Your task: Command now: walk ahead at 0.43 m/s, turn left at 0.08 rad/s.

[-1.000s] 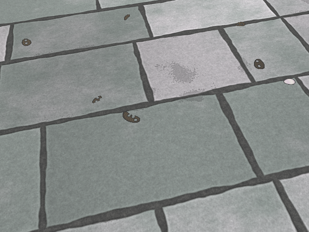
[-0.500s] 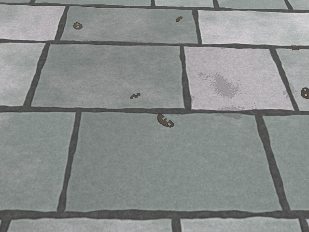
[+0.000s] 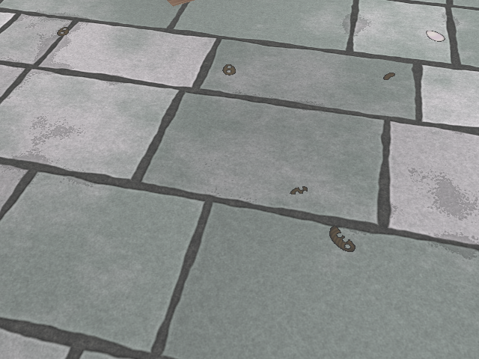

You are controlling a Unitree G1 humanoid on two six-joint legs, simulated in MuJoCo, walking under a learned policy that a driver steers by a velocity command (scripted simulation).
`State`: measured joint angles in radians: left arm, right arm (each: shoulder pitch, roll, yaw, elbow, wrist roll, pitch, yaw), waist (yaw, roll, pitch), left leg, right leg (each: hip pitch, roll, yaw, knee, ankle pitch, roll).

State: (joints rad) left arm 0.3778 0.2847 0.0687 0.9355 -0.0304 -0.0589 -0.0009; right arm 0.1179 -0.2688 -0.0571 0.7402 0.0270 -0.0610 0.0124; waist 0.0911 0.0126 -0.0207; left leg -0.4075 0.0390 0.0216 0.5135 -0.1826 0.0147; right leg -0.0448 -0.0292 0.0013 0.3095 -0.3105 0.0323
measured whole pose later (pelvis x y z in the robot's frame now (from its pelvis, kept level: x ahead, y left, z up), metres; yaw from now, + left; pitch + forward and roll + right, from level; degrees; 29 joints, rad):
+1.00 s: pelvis +0.39 -0.02 -0.01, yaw -12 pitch +0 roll -2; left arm 0.12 0.23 0.02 0.88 0.02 -0.02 -0.01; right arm 0.22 -0.25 -0.05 0.86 -0.02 0.00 -0.04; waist 0.00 0.00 0.02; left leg -0.31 0.07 -0.02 0.54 -0.24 -0.05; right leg -0.25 0.06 -0.03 0.48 -0.23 -0.04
